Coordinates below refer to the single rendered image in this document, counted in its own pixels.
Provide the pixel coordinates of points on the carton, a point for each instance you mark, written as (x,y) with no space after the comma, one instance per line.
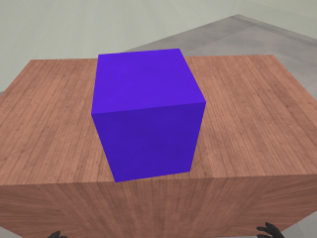
(147,109)

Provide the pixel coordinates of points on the robot right hand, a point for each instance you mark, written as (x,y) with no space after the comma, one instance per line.
(270,229)

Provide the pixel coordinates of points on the pedestal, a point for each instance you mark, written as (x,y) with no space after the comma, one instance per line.
(255,159)

